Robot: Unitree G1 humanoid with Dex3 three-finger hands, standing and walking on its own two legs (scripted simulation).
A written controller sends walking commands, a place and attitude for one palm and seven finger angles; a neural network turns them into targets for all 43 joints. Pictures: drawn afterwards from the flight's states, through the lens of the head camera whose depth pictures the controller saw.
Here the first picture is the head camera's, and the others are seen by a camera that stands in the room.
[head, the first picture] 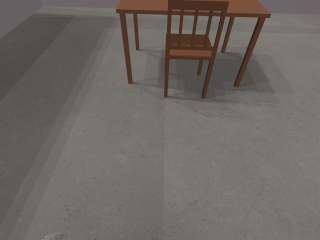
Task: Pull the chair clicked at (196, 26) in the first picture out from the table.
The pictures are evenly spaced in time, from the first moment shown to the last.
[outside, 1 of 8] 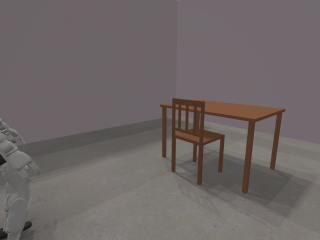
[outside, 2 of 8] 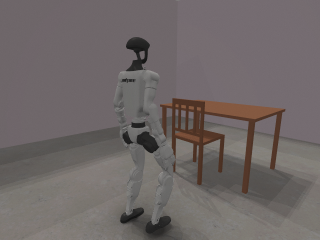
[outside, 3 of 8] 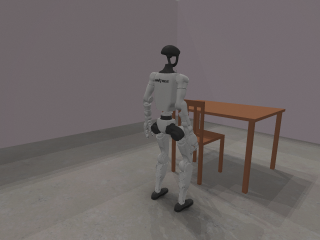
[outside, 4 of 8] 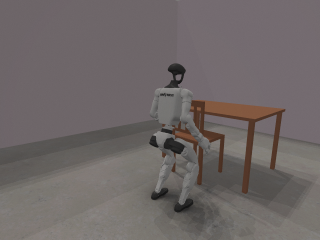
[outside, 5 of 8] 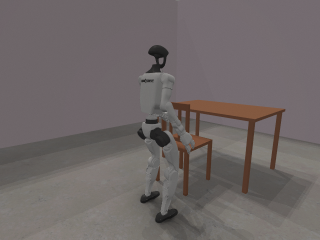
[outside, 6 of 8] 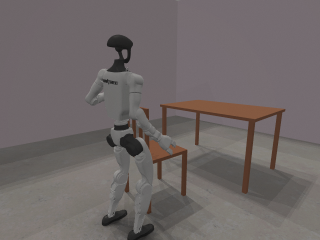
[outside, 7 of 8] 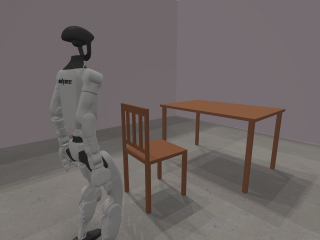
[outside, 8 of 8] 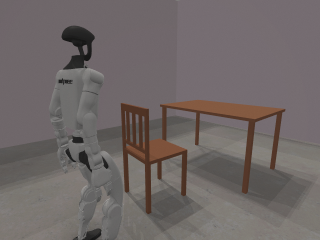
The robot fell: no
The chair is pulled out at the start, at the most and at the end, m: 0.00 0.65 0.63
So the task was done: yes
